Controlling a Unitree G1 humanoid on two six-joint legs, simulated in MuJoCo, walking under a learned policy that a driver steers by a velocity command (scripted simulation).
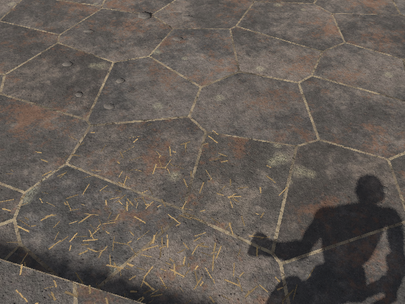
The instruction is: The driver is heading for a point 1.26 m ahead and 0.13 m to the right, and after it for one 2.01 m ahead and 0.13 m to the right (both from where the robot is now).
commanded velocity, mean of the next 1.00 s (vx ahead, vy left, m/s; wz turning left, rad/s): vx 0.50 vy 0.00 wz -0.29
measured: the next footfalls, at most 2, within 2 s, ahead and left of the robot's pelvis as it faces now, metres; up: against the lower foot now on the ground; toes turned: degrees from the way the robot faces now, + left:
right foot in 0.20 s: +0.29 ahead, -0.13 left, +0.00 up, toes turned -7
left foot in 0.56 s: +0.47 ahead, +0.05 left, +0.00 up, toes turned -22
